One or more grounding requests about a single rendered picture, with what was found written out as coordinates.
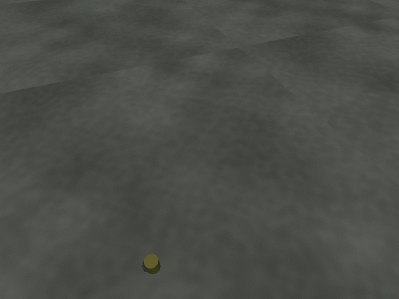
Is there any can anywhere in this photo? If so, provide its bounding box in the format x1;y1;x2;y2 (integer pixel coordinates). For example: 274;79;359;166
144;254;160;274

